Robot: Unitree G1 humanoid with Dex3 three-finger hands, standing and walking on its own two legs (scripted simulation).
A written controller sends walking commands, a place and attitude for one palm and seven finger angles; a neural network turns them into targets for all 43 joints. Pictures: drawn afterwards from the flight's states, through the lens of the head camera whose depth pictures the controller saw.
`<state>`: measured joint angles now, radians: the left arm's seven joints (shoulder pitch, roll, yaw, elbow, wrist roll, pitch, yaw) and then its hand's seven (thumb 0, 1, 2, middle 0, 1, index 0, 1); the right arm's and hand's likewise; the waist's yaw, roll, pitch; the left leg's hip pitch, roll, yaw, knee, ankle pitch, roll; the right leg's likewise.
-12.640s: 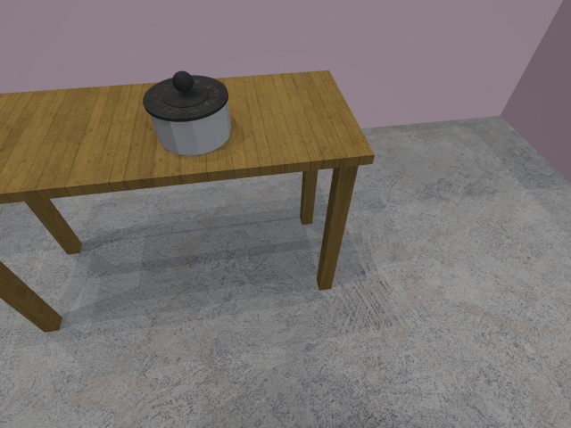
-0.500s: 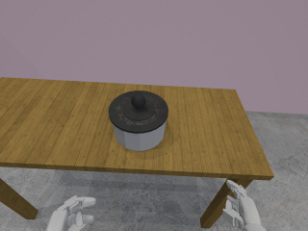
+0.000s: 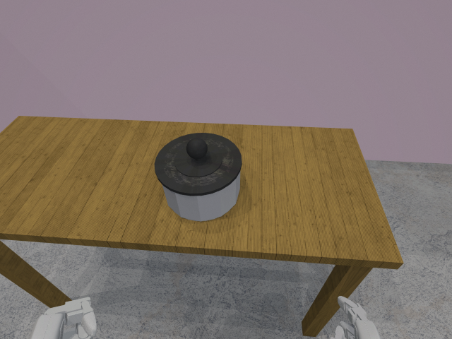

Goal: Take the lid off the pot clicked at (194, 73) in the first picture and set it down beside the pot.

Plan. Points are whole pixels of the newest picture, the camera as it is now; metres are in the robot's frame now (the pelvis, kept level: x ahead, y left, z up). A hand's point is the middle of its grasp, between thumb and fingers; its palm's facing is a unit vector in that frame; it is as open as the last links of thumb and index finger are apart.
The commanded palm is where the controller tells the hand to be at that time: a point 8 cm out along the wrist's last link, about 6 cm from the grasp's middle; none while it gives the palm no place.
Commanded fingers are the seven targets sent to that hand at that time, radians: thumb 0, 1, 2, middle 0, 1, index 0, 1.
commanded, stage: raise the hand higher, near the body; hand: left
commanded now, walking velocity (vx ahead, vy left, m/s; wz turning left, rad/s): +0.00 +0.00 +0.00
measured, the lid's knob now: (196, 148) +0.48 +0.11 +0.08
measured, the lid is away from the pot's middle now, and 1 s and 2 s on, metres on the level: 0.00 0.00 0.00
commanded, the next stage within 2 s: reach forward and open the fingers in 0.62 s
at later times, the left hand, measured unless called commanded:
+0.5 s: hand (87, 288) +0.17 +0.23 +0.06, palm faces +0.27 -0.87 -0.40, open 3.1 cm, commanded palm +0.13 +0.27 +0.10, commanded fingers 0.00 0.90 0.90 -1.30 -1.50 -1.30 -1.50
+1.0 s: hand (64, 264) +0.20 +0.27 +0.09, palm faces -0.15 -0.10 -0.98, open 2.9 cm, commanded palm +0.19 +0.26 +0.15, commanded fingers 0.00 0.44 1.08 -1.11 -0.97 -1.11 -0.97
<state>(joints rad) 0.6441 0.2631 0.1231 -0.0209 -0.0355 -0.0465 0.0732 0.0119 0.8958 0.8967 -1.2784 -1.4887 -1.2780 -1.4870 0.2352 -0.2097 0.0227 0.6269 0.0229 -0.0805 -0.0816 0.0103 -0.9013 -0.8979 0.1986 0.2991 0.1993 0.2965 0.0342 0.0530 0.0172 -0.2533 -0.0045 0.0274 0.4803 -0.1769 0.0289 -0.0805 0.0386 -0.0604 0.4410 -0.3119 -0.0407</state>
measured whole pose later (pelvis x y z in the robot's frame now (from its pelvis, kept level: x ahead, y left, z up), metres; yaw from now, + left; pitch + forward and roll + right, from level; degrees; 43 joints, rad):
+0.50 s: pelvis +0.03 +0.00 +0.00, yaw +0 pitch -3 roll +0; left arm 0.66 0.29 0.17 -0.27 -0.04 -0.05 0.07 0.01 0.89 0.90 -1.29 -1.50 -1.29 -1.50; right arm 0.17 -0.21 0.01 0.58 0.02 -0.06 -0.07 0.01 -0.90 -0.90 0.20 0.30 0.19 0.30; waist 0.06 0.05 0.02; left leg -0.19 -0.02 0.04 0.43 -0.20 0.03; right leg -0.02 0.03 -0.05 0.39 -0.32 -0.04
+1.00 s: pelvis +0.01 +0.00 +0.00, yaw -1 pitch +0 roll +0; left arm 0.48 0.62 0.08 -0.36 0.73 0.14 -0.05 0.00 0.71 0.94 -1.21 -1.30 -1.21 -1.30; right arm 0.10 -0.29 0.02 0.53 0.05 0.16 -0.02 0.01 -0.90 -0.90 0.20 0.30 0.20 0.30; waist 0.07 0.13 -0.02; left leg -0.31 0.00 0.05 0.50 -0.19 0.04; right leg -0.15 0.03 -0.03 0.48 -0.33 -0.03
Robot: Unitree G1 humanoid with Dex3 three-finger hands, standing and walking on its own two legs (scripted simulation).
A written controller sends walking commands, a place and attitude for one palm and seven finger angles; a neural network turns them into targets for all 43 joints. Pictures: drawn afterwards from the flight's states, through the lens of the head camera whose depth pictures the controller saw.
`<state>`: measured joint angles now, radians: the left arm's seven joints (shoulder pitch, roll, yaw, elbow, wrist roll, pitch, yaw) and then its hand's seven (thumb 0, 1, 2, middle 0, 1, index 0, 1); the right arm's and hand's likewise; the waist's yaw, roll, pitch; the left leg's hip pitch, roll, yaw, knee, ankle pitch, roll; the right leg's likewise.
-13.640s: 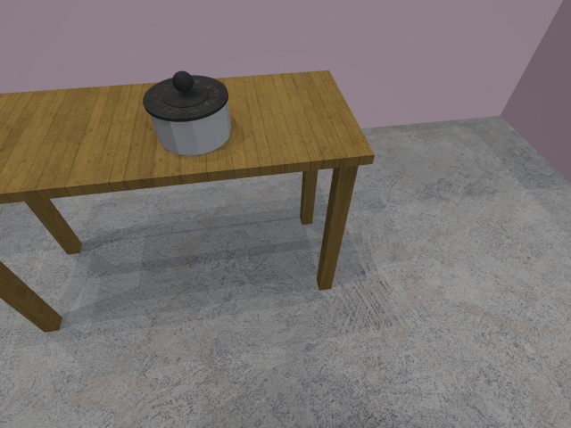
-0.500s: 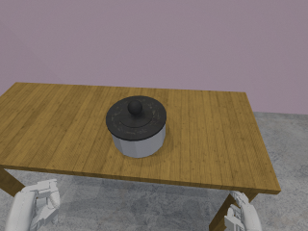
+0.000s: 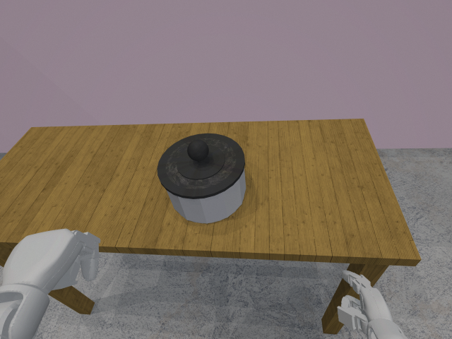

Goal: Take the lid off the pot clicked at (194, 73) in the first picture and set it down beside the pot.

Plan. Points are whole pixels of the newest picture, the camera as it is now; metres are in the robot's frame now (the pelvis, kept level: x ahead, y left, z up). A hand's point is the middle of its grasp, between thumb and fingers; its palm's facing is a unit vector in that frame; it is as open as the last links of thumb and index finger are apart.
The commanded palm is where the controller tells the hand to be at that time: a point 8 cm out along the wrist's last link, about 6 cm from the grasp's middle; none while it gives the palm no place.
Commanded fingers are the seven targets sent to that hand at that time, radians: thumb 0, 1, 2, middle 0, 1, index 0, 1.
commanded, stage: reach forward and open the fingers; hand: left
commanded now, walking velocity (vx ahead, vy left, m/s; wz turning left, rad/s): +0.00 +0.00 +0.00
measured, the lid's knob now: (198, 150) +0.47 +0.12 +0.08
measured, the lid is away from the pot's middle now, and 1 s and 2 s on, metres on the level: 0.00 0.00 0.00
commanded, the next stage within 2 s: move the open hand above the knob in 0.82 s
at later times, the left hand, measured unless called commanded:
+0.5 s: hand (60, 234) +0.23 +0.28 +0.13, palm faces -0.15 -0.04 -0.99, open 7.9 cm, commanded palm +0.21 +0.27 +0.20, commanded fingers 0.00 -0.34 1.41 -0.80 -0.08 -0.80 -0.08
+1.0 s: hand (45, 203) +0.26 +0.30 +0.17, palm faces -0.10 -0.02 -1.00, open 10.5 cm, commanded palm +0.24 +0.28 +0.23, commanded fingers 0.00 -0.38 1.52 -0.82 -0.08 -0.82 -0.08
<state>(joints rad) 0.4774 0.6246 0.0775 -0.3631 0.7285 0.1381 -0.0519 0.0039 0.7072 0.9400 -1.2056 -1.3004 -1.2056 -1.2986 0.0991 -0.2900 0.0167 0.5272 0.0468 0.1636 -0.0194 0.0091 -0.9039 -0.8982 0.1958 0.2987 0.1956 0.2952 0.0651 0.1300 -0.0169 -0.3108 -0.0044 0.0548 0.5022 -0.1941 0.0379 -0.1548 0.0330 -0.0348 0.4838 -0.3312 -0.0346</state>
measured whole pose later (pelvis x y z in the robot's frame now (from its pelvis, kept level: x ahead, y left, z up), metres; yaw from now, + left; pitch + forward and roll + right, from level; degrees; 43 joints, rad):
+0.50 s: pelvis -0.03 +0.03 +0.00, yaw +2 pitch -2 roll -2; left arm 0.03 0.67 0.02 -0.20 0.75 0.05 -0.27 0.00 -0.04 1.26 -0.92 -0.42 -0.92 -0.42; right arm 0.09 -0.28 0.03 0.57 0.06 0.12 0.02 0.01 -0.90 -0.90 0.20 0.30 0.19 0.30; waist 0.07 0.14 0.05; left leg -0.28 -0.04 0.03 0.42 -0.11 0.08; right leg -0.12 0.00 -0.06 0.42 -0.26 0.00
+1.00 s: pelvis -0.04 +0.04 +0.00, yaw +3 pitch -2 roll -2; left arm -0.26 0.69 -0.03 -0.09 0.77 0.12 -0.37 0.00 -0.36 1.49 -0.83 -0.09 -0.82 -0.09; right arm 0.08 -0.28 0.04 0.57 0.06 0.09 0.02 0.01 -0.90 -0.90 0.20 0.30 0.20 0.30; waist 0.07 0.13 0.04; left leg -0.30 -0.07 0.03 0.42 -0.08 0.10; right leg -0.15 -0.02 -0.07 0.46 -0.26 0.01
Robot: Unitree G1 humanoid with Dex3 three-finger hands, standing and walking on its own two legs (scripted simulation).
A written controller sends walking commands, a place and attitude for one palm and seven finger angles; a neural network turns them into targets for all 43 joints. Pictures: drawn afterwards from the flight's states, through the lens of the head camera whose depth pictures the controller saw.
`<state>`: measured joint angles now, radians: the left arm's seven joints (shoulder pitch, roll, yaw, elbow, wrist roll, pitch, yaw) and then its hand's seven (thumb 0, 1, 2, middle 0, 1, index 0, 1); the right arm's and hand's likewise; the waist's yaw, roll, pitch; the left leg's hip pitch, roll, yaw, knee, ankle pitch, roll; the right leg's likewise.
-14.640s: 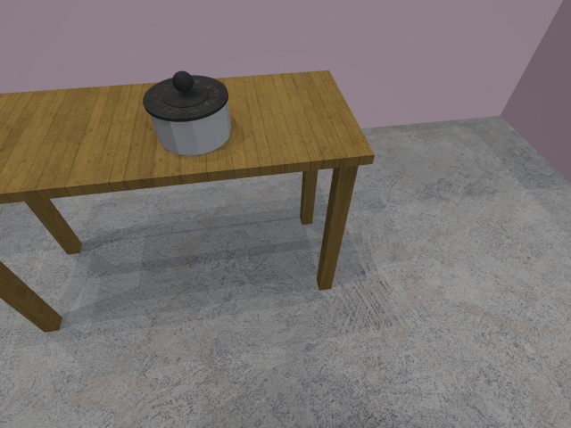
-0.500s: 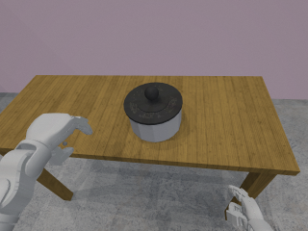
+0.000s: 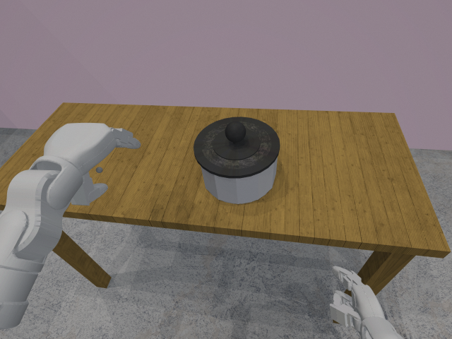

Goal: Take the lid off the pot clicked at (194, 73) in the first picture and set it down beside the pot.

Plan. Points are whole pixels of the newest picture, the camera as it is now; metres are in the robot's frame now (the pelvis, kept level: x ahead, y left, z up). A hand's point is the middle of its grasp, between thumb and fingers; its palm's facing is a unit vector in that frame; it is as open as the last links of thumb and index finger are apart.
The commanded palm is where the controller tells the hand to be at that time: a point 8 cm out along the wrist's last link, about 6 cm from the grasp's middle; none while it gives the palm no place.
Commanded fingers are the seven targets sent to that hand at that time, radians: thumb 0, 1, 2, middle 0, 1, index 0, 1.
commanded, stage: move the open hand above the knob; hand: left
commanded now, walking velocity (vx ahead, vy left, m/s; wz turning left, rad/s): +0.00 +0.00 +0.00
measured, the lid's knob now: (235, 131) +0.52 +0.05 +0.08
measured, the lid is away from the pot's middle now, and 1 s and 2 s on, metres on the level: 0.00 0.00 0.00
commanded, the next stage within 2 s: none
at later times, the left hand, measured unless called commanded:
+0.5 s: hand (159, 143) +0.38 +0.17 +0.17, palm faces -0.12 -0.01 -0.99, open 10.5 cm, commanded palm +0.35 +0.17 +0.23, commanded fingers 0.00 -0.38 1.52 -0.82 -0.08 -0.82 -0.08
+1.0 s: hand (192, 127) +0.43 +0.12 +0.16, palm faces -0.18 -0.03 -0.98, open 10.5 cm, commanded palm +0.41 +0.11 +0.23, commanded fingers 0.00 -0.38 1.52 -0.82 -0.08 -0.82 -0.08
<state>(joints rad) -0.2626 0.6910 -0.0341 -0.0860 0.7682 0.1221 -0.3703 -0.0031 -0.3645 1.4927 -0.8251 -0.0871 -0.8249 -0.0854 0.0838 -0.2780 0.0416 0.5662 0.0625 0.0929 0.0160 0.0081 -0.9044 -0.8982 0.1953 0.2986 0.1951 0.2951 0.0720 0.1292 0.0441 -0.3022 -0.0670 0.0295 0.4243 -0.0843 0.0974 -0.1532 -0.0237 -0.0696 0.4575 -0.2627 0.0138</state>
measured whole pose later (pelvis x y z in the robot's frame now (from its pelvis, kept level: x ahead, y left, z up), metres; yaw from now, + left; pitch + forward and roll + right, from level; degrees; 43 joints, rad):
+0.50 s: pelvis +0.01 -0.02 +0.00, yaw -1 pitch -1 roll -1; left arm -0.50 0.58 -0.20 0.09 0.82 0.19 -0.37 0.00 -0.37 1.52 -0.83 -0.08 -0.83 -0.08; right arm 0.11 -0.28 0.04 0.59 0.07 0.12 0.03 0.01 -0.90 -0.90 0.20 0.30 0.19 0.30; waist 0.03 0.13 0.03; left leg -0.31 -0.06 0.04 0.43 -0.10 0.08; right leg -0.18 -0.02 -0.06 0.49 -0.29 0.00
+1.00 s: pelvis +0.03 -0.04 +0.00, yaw -1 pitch +0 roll +0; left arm -0.64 0.52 -0.26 0.23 0.81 0.27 -0.40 0.00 -0.37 1.52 -0.83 -0.08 -0.83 -0.08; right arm 0.09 -0.29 0.03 0.59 0.08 0.15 0.04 0.01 -0.91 -0.90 0.19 0.30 0.19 0.29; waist 0.01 0.12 0.00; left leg -0.32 -0.04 0.02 0.46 -0.15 0.05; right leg -0.18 0.00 -0.07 0.51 -0.34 -0.03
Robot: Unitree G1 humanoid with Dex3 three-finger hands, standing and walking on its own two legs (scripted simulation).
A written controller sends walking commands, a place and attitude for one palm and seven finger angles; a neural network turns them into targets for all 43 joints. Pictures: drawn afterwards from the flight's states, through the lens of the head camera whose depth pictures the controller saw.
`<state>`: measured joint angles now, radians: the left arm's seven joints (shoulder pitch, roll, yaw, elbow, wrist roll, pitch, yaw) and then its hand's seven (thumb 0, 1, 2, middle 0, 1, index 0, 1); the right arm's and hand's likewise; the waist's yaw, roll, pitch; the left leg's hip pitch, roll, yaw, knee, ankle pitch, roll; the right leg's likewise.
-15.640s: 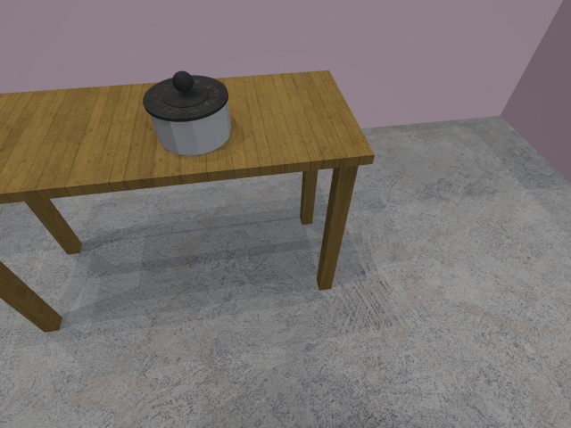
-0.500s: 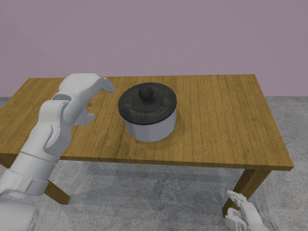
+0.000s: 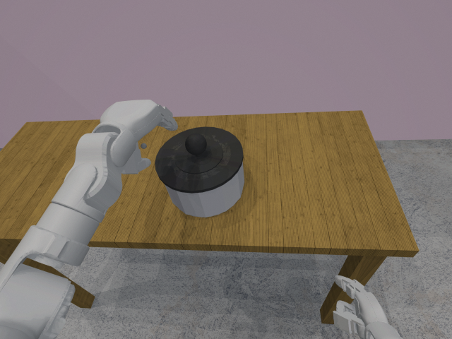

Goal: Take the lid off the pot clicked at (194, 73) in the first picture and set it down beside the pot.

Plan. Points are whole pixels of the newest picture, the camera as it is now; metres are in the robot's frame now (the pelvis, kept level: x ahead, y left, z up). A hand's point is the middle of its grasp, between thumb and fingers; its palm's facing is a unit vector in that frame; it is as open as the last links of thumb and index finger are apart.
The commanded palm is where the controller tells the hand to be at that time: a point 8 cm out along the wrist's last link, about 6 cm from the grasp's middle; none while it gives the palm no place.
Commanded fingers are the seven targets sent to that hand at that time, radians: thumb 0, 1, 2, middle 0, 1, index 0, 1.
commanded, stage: move the open hand above the knob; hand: left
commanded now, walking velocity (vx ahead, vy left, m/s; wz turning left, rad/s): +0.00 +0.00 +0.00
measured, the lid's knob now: (195, 144) +0.48 +0.10 +0.08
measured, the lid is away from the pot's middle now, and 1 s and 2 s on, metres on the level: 0.00 0.00 0.00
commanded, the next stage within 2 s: lower the open fingers around the knob in 1.36 s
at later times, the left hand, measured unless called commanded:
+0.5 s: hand (175, 125) +0.45 +0.12 +0.17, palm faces -0.21 -0.03 -0.98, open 10.5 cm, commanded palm +0.44 +0.11 +0.23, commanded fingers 0.00 -0.38 1.52 -0.82 -0.08 -0.82 -0.08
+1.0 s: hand (187, 119) +0.46 +0.10 +0.16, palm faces -0.21 -0.03 -0.98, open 10.5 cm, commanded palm +0.43 +0.10 +0.23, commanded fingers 0.00 -0.38 1.52 -0.82 -0.08 -0.82 -0.08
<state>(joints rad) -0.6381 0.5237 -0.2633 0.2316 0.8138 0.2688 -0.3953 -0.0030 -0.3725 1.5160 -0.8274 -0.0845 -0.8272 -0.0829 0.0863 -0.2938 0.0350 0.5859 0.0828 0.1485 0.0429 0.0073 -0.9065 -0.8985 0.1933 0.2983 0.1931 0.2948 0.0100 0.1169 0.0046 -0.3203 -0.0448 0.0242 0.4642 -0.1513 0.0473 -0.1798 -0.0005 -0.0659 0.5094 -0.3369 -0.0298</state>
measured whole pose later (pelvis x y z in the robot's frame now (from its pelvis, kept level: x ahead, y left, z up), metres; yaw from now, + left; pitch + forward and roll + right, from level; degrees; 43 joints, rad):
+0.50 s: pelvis +0.01 +0.01 +0.00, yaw +0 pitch +3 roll +1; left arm -0.91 0.39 -0.36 0.54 0.84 0.33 -0.36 0.00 -0.37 1.52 -0.83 -0.08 -0.83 -0.08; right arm 0.13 -0.28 0.03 0.64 0.08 0.16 0.05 0.01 -0.91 -0.90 0.19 0.30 0.19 0.29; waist -0.03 0.10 -0.02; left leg -0.36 -0.05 0.03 0.47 -0.16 0.06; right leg -0.22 -0.01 -0.06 0.52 -0.35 -0.02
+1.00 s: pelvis +0.01 +0.01 +0.00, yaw -1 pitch +3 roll +1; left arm -0.98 0.32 -0.38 0.66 0.86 0.35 -0.31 0.00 -0.37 1.52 -0.83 -0.08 -0.83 -0.08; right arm 0.17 -0.28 0.01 0.67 0.08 0.15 0.05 0.01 -0.91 -0.90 0.19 0.30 0.19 0.29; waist -0.04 0.10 -0.03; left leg -0.35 -0.06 0.04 0.45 -0.16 0.07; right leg -0.22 -0.02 -0.04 0.50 -0.34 -0.01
